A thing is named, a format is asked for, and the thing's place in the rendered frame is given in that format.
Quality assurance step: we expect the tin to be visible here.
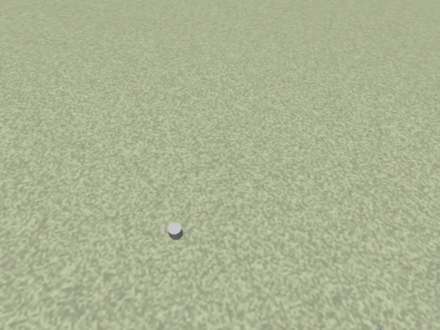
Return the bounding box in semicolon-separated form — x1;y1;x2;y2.
168;222;182;239

